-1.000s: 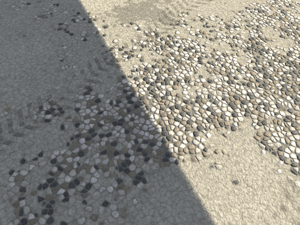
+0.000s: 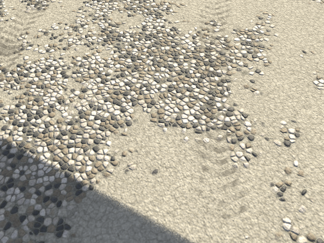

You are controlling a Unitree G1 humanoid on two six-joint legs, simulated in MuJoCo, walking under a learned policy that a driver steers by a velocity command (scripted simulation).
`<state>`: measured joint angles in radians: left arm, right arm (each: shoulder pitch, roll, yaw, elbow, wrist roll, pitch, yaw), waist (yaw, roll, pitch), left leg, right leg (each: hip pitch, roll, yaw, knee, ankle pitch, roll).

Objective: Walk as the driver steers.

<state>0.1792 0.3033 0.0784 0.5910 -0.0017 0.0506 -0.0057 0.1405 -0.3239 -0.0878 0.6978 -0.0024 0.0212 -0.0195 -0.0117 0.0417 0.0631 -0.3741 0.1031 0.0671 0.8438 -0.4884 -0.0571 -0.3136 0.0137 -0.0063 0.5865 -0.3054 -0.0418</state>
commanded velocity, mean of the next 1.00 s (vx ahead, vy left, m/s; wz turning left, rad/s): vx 0.02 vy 0.00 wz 0.29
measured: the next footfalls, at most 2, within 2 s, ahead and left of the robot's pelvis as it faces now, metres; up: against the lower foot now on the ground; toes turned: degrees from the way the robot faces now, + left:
left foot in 0.42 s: +0.01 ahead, +0.11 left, +0.00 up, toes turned +7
right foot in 0.80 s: +0.10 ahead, -0.12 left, +0.00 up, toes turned +22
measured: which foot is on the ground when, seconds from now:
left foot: up 0.00-0.40, down 0.42-0.80, up 0.82-1.00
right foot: down 0.00-0.44, up 0.46-0.78, down 0.80-1.00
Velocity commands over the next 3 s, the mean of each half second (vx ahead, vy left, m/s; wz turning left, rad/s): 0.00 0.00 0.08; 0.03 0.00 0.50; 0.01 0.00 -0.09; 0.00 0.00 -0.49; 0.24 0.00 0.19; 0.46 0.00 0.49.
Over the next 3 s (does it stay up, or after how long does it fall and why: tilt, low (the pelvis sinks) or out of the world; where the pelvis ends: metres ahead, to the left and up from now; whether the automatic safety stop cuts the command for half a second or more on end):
stays up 0.34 0.08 -0.02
